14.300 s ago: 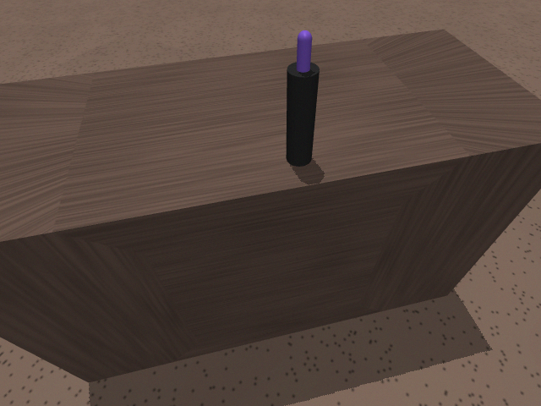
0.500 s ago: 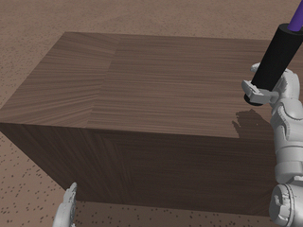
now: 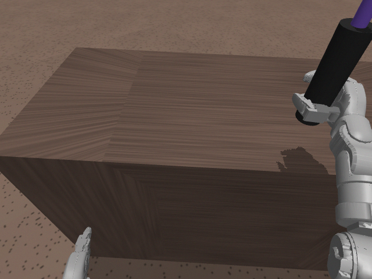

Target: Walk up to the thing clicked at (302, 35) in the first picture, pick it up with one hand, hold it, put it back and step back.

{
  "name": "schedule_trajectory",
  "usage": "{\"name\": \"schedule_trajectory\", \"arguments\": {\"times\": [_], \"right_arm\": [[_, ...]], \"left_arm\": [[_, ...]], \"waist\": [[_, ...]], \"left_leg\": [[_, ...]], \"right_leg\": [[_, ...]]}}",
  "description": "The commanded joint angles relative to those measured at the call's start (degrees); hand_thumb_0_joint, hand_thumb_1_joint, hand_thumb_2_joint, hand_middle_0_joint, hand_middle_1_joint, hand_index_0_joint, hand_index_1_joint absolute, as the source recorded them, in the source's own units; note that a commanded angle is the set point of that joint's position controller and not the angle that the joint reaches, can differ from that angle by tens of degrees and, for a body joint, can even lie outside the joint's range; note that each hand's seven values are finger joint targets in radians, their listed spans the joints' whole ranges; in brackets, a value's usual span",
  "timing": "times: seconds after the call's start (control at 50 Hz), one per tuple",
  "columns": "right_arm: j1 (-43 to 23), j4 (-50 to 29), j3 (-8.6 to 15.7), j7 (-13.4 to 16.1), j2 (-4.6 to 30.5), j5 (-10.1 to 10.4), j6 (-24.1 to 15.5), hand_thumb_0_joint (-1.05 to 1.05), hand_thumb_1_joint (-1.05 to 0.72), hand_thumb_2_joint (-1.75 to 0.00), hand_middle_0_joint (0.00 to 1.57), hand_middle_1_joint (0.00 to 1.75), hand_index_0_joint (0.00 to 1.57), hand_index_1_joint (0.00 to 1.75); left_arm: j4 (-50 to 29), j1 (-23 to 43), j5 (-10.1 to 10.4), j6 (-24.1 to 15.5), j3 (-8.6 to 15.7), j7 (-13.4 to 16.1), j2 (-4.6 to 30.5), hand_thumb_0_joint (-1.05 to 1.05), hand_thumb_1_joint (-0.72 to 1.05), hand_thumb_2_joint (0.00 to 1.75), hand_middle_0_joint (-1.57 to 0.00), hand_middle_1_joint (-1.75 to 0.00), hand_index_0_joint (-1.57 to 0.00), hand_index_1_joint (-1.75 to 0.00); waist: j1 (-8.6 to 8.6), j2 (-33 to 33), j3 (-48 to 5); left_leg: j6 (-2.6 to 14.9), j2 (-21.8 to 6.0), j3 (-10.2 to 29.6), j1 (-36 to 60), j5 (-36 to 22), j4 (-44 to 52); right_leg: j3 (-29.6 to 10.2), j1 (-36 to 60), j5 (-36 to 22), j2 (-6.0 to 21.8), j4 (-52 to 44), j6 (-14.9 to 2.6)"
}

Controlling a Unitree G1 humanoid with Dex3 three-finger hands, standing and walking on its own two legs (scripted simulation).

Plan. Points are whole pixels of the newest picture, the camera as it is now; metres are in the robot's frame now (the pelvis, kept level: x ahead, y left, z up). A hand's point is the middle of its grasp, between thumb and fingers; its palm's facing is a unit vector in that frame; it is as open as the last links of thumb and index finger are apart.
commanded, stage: lift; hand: right
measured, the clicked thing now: (336, 64) +0.42 -0.21 +0.28
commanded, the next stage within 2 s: hold in 0.96 s
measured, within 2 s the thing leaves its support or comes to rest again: neither
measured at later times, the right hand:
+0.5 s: hand (331, 81) +0.37 -0.19 +0.28, palm faces +0.19 +0.98 -0.02, open 7.2 cm
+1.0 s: hand (346, 77) +0.34 -0.18 +0.30, palm faces +0.18 +0.98 -0.02, open 7.2 cm
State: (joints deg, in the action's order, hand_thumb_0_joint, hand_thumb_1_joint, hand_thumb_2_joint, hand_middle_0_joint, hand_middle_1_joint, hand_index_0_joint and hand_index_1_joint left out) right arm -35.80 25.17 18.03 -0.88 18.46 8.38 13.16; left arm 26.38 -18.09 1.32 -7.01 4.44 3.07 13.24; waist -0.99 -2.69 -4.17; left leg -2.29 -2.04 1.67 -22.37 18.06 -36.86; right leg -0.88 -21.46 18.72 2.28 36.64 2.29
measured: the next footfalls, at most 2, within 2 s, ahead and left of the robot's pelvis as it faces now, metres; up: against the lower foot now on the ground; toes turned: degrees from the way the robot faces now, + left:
none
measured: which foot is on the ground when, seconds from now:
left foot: down 0.00-1.00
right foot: down 0.00-1.00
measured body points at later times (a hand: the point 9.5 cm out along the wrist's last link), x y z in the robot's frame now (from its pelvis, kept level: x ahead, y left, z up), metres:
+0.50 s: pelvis +0.00 +0.00 +0.00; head -0.03 +0.04 +0.45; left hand +0.17 +0.25 -0.07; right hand +0.36 -0.24 +0.28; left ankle +0.01 +0.14 -0.72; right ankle +0.00 -0.15 -0.72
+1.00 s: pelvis -0.01 +0.00 +0.01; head -0.06 +0.04 +0.45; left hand +0.17 +0.25 -0.06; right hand +0.32 -0.23 +0.31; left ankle +0.01 +0.14 -0.72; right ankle +0.00 -0.15 -0.72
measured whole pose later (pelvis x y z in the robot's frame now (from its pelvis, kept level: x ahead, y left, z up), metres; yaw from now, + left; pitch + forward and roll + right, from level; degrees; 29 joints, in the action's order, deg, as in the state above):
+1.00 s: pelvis -0.01 +0.00 +0.01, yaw -2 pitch -2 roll +0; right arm -35.5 -1.8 19.0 -0.6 17.7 11.2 45.1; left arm 33.3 -15.5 2.1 -10.7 5.0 1.4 14.3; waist 0.8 -5.0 -5.3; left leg -2.3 -3.0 0.3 -15.5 16.5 -33.8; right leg -2.1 -15.0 16.3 1.4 33.0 2.2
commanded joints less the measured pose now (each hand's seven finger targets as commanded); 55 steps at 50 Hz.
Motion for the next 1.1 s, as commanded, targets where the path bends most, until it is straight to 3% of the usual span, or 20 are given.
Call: {"name": "schedule_trajectory", "arguments": {"times": [0.0, 0.04, 0.1, 0.12, 0.18, 0.24, 0.26, 0.32, 0.42, 0.46, 0.52, 0.58, 0.62, 0.66, 0.72, 0.78, 0.82, 0.86, 1.02, 1.08], "right_arm": [[-30.7, -21.2, 3.8, 0.4, 15.2, 1.6, -1.3, 0.00, -0.47, -1.29, 1.34, 1.41, 1.36, 1.41], [-30.9, -23.7, 2.7, 0.2, 13.7, 1.7, 1.0, 0.00, -0.46, -1.29, 1.34, 1.41, 1.36, 1.41], [-28.4, -25.0, 3.6, 0.1, 13.4, 2.0, 4.5, 0.00, -0.46, -1.28, 1.34, 1.41, 1.36, 1.41], [-27.9, -25.8, 4.0, 0.0, 13.7, 2.2, 5.6, 0.00, -0.48, -1.28, 1.34, 1.40, 1.35, 1.40], [-28.1, -28.1, 3.1, -0.2, 12.3, 2.3, 8.9, 0.00, -0.47, -1.29, 1.35, 1.42, 1.37, 1.42], [-28.2, -29.9, 4.0, -0.2, 13.2, 2.5, 11.6, 0.00, -0.46, -1.29, 1.35, 1.42, 1.37, 1.42], [-28.0, -30.6, 4.0, -0.3, 13.0, 2.6, 12.5, 0.00, -0.48, -1.28, 1.36, 1.42, 1.37, 1.42], [-27.5, -32.8, 4.0, -0.2, 12.7, 2.8, 14.7, 0.00, -0.47, -1.29, 1.36, 1.42, 1.38, 1.42], [-29.4, -35.4, 4.3, 0.2, 12.8, 2.9, 17.8, 0.00, -0.48, -1.31, 1.38, 1.44, 1.40, 1.44], [-29.5, -36.3, 4.3, 0.3, 12.7, 2.8, 18.8, 0.00, -0.50, -1.32, 1.39, 1.45, 1.41, 1.45], [-28.1, -37.1, 4.0, 0.3, 12.0, 2.8, 20.3, 0.00, -0.48, -1.33, 1.39, 1.46, 1.41, 1.46], [-28.4, -37.3, 5.1, 0.3, 13.4, 3.0, 22.0, 0.00, -0.50, -1.33, 1.40, 1.47, 1.42, 1.47], [-28.8, -37.3, 4.9, 0.2, 13.1, 2.9, 22.7, 0.00, -0.49, -1.34, 1.40, 1.48, 1.42, 1.48], [-28.7, -38.1, 5.4, 0.4, 13.0, 3.3, 23.3, 0.00, -0.51, -1.33, 1.39, 1.46, 1.41, 1.46], [-28.4, -38.7, 4.7, 0.4, 12.1, 3.4, 24.4, 0.00, -0.49, -1.33, 1.39, 1.47, 1.41, 1.47], [-29.0, -39.0, 4.8, 0.4, 12.4, 3.4, 25.2, 0.00, -0.48, -1.33, 1.38, 1.46, 1.40, 1.46], [-30.0, -40.0, 4.3, 0.5, 12.6, 3.1, 25.8, 0.00, -0.49, -1.34, 1.38, 1.46, 1.40, 1.46], [-28.7, -39.5, 5.1, 0.4, 12.9, 3.4, 26.4, 0.00, -0.50, -1.34, 1.38, 1.46, 1.40, 1.46], [-29.7, -41.6, 4.4, 0.7, 12.5, 3.7, 28.4, 0.00, -0.49, -1.34, 1.38, 1.46, 1.40, 1.46], [-30.5, -42.3, 5.0, 0.8, 13.3, 4.0, 29.0, 0.00, -0.46, -1.35, 1.37, 1.47, 1.40, 1.47]], "left_arm": [[-8.6, 5.0, 0.6, -2.6, 3.1, 0.6, 7.3, 0.00, -0.55, 0.05, -0.05, -0.05, -0.05, -0.05], [-8.2, 5.4, 0.6, -2.8, 3.7, 0.2, 8.0, 0.00, -0.55, 0.05, -0.05, -0.05, -0.05, -0.05], [-7.4, 5.5, 0.9, -2.2, 2.9, -0.4, 6.8, 0.00, -0.55, 0.05, -0.04, -0.05, -0.04, -0.05], [-8.3, 6.6, 0.9, -2.4, 4.1, -0.2, 7.9, 0.00, -0.55, 0.05, -0.04, -0.05, -0.04, -0.05], [-6.5, 6.1, 1.0, -2.2, 3.0, -0.7, 6.7, 0.00, -0.55, 0.05, -0.04, -0.05, -0.04, -0.05], [-7.3, 6.2, 1.1, -2.7, 4.0, -0.8, 7.7, 0.00, -0.55, 0.05, -0.04, -0.05, -0.04, -0.05], [-6.7, 6.1, 1.2, -2.8, 2.1, -1.1, 6.1, 0.00, -0.55, 0.05, -0.04, -0.05, -0.04, -0.05], [-6.3, 6.6, 1.2, -3.4, 3.9, -1.1, 7.7, 0.00, -0.55, 0.05, -0.04, -0.05, -0.04, -0.05], [-7.1, 7.6, 1.2, -4.3, 2.4, -1.2, 6.7, 0.00, -0.55, 0.05, -0.04, -0.04, -0.04, -0.05], [-8.1, 8.0, 1.0, -4.8, 4.6, -1.0, 8.7, 0.00, -0.56, 0.05, -0.04, -0.04, -0.04, -0.05], [-4.4, 7.1, 1.0, -4.8, 1.1, -1.4, 5.4, 0.00, -0.56, 0.05, -0.04, -0.04, -0.03, -0.05], [-7.1, 9.7, 0.9, -5.6, 4.3, -1.0, 9.3, 0.00, -0.56, 0.05, -0.04, -0.04, -0.03, -0.05], [-4.0, 8.1, 1.0, -5.5, 2.0, -1.3, 6.5, 0.00, -0.56, 0.05, -0.04, -0.04, -0.04, -0.05], [-5.1, 9.4, 1.1, -6.1, 4.3, -1.0, 8.4, 0.00, -0.56, 0.05, -0.04, -0.04, -0.03, -0.05], [-4.5, 9.5, 1.1, -6.3, 1.5, -1.2, 6.3, 0.00, -0.56, 0.05, -0.04, -0.04, -0.04, -0.05], [-4.4, 9.7, 0.9, -6.6, 3.2, -1.0, 8.0, 0.00, -0.56, 0.05, -0.04, -0.04, -0.04, -0.05], [-4.5, 10.0, 0.9, -6.7, 1.6, -1.3, 6.9, 0.00, -0.56, 0.05, -0.04, -0.04, -0.04, -0.05], [-2.6, 9.9, 1.1, -6.8, 3.3, -0.9, 7.9, 0.00, -0.56, 0.05, -0.04, -0.05, -0.04, -0.05], [-1.6, 10.5, 1.0, -7.7, 0.8, -1.0, 6.2, 0.00, -0.55, 0.05, -0.04, -0.05, -0.04, -0.05], [-2.8, 11.9, 1.0, -8.3, 3.5, -0.7, 9.1, 0.00, -0.55, 0.04, -0.05, -0.05, -0.05, -0.05]], "waist": [[0.82, 0.3, -20.0], [0.28, -0.2, -19.2], [1.40, 1.7, -17.7], [0.93, 2.9, -17.8], [1.17, 1.8, -14.8], [1.00, 3.0, -15.8], [1.54, 2.3, -14.8], [1.45, 1.7, -15.0], [1.53, 1.5, -14.7], [1.02, 2.7, -16.0], [1.82, 2.1, -13.7], [1.50, 3.6, -14.8], [1.61, 1.6, -13.6], [1.67, 3.0, -14.9], [2.15, 3.0, -13.1], [1.48, 2.3, -14.3], [1.78, 1.9, -13.8], [1.80, 1.7, -12.9], [1.93, 1.4, -12.3], [1.64, 1.8, -14.1]], "left_leg": [[1.25, 1.9, -4.4, 6.9, -17.1, 4.7], [1.21, 2.0, -4.7, 6.5, -17.0, 4.8], [1.08, 1.9, -5.0, 7.8, -18.1, 5.3], [0.76, 1.8, -5.0, 7.9, -18.1, 5.6], [1.02, 1.9, -5.0, 6.7, -14.6, 6.5], [0.97, 2.0, -5.3, 7.7, -14.6, 6.8], [0.96, 1.9, -5.3, 7.5, -15.0, 6.7], [1.00, 1.9, -5.5, 7.9, -15.3, 6.7], [0.98, 1.8, -5.5, 8.3, -15.2, 7.3], [0.87, 1.8, -5.6, 8.5, -14.9, 7.5], [0.86, 1.5, -5.6, 8.1, -14.4, 7.8], [0.62, 1.6, -5.7, 8.6, -14.2, 8.1], [0.91, 1.5, -5.6, 8.2, -12.4, 8.5], [0.94, 1.7, -5.9, 8.5, -12.5, 8.2], [0.84, 1.5, -5.7, 8.4, -13.0, 8.5], [0.94, 1.6, -5.8, 8.6, -12.0, 8.6], [1.06, 1.5, -5.8, 8.3, -11.5, 8.9], [1.12, 1.6, -5.9, 8.0, -10.9, 9.0], [1.03, 1.7, -5.9, 7.4, -7.6, 9.6], [1.17, 1.9, -6.2, 7.8, -7.2, 9.4]], "right_leg": [[2.2, 10.5, -17.0, -2.0, -3.9, -2.12], [2.2, 11.0, -17.1, -2.0, -4.1, -2.03], [2.3, 10.9, -18.4, -2.1, -4.1, -2.15], [2.4, 11.1, -17.9, -2.2, -4.2, -2.41], [2.5, 10.6, -14.7, -2.2, -5.4, -2.35], [2.3, 11.3, -14.8, -2.2, -5.9, -2.41], [2.4, 11.3, -15.5, -2.3, -5.7, -2.35], [2.3, 12.0, -16.2, -2.4, -5.9, -2.23], [2.2, 12.3, -16.2, -2.6, -6.1, -2.29], [2.1, 12.9, -15.6, -2.7, -6.3, -2.40], [2.2, 11.6, -14.8, -3.1, -6.1, -2.47], [2.1, 11.9, -14.4, -3.2, -6.6, -2.63], [2.1, 11.8, -13.0, -3.2, -7.0, -2.53], [1.7, 12.5, -13.4, -2.9, -7.1, -2.47], [1.9, 11.9, -13.8, -3.1, -6.8, -2.56], [1.8, 12.5, -12.8, -3.2, -7.3, -2.53], [1.8, 12.0, -12.5, -3.2, -7.4, -2.45], [1.6, 12.0, -12.0, -3.1, -7.7, -2.49], [1.6, 11.2, -8.7, -3.3, -8.3, -2.65], [1.1, 11.9, -8.6, -3.2, -8.5, -2.50]]}}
